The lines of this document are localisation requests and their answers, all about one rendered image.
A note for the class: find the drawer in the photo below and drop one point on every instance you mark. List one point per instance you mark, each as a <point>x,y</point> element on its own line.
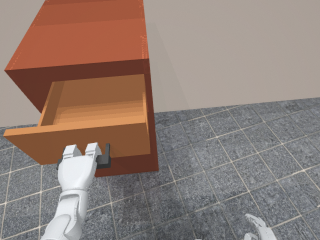
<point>84,111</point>

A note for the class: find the handle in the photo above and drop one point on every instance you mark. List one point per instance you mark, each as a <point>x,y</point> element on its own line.
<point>103,160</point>

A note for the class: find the left robot forearm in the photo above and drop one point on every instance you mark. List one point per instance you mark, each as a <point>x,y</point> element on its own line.
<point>70,214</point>

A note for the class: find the robot right hand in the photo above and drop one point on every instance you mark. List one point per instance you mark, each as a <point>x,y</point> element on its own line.
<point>263,232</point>

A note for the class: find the cabinet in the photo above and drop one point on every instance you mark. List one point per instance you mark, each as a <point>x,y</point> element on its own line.
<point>87,39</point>

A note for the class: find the robot left hand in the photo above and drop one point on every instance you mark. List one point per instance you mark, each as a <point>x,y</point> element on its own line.
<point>76,171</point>

